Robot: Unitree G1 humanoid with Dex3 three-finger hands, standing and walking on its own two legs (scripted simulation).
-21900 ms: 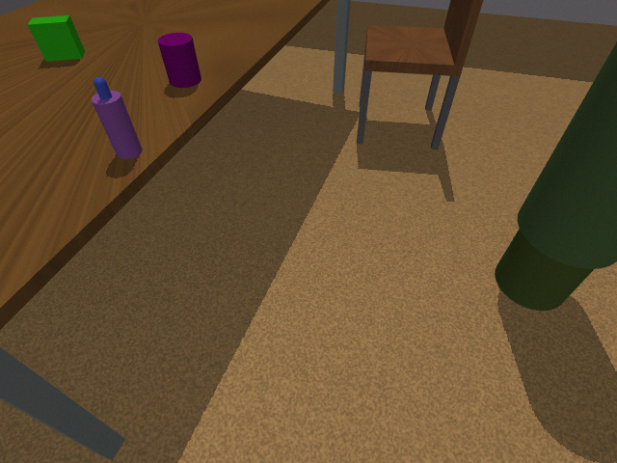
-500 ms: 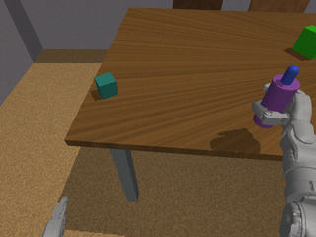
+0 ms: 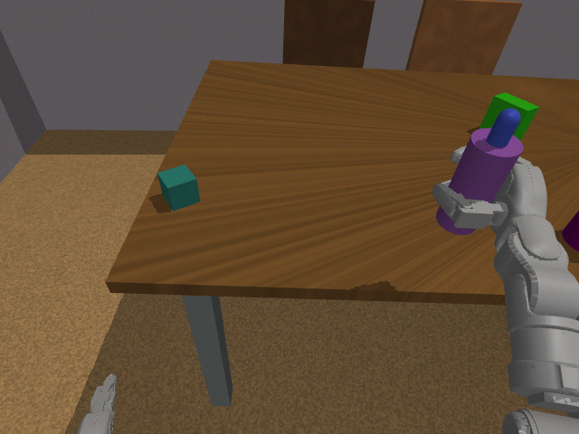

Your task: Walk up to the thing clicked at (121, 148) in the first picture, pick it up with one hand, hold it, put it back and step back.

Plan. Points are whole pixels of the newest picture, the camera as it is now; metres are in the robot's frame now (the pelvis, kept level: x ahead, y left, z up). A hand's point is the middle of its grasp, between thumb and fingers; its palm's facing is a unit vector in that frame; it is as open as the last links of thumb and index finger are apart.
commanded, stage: lift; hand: right
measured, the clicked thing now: (480, 173) +0.38 -0.21 +0.24
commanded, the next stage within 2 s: hold in 0.60 s
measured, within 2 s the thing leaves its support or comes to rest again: neither
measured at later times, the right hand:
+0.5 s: hand (476, 187) +0.34 -0.18 +0.24, palm faces +0.21 +0.98 -0.03, open 7.8 cm
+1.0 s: hand (485, 173) +0.33 -0.18 +0.27, palm faces +0.20 +0.98 -0.02, open 7.8 cm
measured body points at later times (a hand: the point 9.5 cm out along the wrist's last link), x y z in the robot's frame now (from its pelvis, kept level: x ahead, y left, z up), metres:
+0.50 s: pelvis -0.01 +0.01 +0.00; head -0.06 +0.04 +0.45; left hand +0.16 +0.27 -0.07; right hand +0.32 -0.23 +0.25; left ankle +0.00 +0.12 -0.73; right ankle +0.01 -0.12 -0.73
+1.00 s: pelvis -0.01 +0.01 +0.00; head -0.06 +0.04 +0.45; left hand +0.17 +0.27 -0.06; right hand +0.31 -0.23 +0.27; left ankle +0.00 +0.12 -0.73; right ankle +0.01 -0.12 -0.73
